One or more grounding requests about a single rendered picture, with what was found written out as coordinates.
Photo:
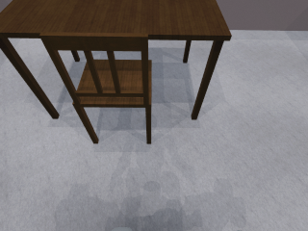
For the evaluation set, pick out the chair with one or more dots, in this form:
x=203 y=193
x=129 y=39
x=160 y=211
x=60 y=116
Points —
x=105 y=83

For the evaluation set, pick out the table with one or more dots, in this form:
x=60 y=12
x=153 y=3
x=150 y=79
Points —
x=161 y=19

